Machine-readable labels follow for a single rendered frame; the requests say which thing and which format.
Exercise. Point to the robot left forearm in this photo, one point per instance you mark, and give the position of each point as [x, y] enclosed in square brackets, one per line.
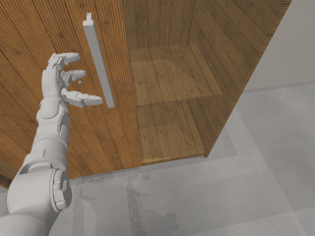
[50, 144]

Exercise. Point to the handle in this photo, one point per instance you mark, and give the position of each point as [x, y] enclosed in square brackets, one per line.
[91, 35]

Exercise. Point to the wardrobe door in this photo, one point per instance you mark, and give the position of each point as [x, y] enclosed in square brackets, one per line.
[8, 170]
[101, 139]

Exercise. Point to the left robot hand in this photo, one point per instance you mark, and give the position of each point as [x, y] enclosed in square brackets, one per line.
[55, 84]

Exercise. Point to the robot left upper arm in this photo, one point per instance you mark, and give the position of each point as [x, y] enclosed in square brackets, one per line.
[35, 201]

